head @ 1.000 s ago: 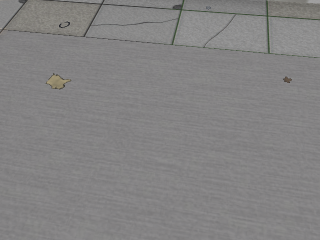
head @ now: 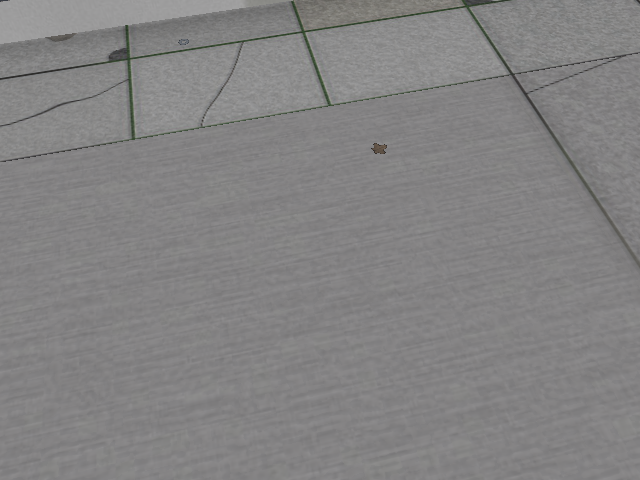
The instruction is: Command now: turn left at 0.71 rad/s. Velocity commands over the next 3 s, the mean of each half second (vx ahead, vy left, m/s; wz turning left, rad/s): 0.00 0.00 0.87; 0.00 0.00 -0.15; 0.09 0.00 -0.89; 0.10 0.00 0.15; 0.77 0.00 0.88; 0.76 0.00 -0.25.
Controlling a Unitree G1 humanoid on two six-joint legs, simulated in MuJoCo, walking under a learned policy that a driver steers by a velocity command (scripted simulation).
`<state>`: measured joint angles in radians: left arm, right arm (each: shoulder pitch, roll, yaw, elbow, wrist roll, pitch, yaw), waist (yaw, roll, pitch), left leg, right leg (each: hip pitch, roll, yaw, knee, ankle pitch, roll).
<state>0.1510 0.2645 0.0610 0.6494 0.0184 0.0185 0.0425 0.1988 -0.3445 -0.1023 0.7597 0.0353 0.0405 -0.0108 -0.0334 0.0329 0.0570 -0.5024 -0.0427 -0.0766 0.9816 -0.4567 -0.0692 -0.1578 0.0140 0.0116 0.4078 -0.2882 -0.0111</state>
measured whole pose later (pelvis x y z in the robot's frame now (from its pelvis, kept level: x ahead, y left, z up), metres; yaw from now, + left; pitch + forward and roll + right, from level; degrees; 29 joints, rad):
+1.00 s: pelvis +0.06 +0.07 -0.01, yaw +17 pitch +2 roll +1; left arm 0.20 0.33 0.09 0.65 -0.04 0.05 0.04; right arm 0.13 -0.30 -0.08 0.66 0.01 -0.01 -0.01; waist 0.01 -0.03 0.06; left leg -0.23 -0.09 -0.08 0.47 -0.27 0.00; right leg -0.35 0.07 0.28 0.53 -0.21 0.03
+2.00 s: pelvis +0.22 +0.05 +0.00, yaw -1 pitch +2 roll -2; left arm 0.14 0.32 0.08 0.72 -0.02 -0.01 0.01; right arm 0.22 -0.30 -0.05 0.69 0.04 0.05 0.03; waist -0.01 -0.02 0.03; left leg -0.37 0.11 0.07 0.78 -0.44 0.01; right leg -0.15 -0.05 -0.24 0.41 -0.28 -0.01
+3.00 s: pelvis +0.84 +0.36 -0.01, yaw +15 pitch +0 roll +0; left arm 0.29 0.33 0.07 0.67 -0.04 0.00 0.01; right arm 0.19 -0.26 -0.03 0.66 -0.02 -0.06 0.01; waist 0.02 -0.04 0.06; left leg -0.30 0.07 0.09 0.56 -0.26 -0.02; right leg -0.56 -0.04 0.00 1.27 -0.43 0.07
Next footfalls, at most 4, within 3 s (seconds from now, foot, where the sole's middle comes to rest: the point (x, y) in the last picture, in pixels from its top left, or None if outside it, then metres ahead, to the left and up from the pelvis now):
0.24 left None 0.05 0.16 -0.78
0.70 right None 0.18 -0.03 -0.78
0.98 left None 0.05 0.17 -0.78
1.50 right None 0.21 -0.07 -0.78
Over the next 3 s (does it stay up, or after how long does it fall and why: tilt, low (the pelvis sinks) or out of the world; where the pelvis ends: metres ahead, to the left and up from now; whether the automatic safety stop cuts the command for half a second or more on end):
stays up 0.84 0.36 -0.01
